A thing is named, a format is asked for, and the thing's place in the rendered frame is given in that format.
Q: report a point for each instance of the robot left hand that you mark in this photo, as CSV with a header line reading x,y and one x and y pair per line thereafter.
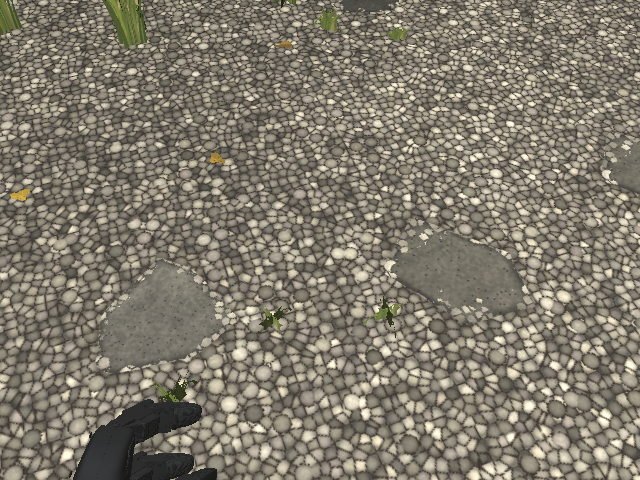
x,y
109,453

